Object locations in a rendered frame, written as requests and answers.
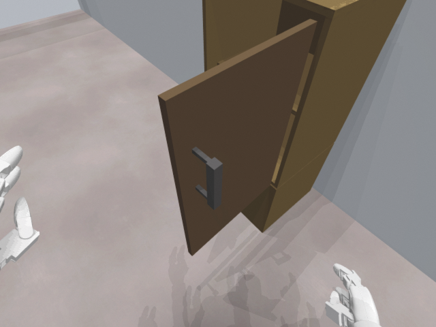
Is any right robot hand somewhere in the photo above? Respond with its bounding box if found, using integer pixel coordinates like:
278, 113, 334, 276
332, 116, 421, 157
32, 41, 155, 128
326, 264, 380, 327

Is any cupboard door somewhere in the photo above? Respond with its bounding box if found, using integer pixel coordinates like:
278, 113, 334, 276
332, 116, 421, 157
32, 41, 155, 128
158, 19, 317, 256

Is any left robot hand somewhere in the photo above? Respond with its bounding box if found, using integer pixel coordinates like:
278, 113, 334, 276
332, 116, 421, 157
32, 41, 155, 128
0, 146, 40, 270

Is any handle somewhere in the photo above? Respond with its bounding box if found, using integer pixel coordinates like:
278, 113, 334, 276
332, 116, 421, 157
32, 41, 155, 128
192, 147, 223, 210

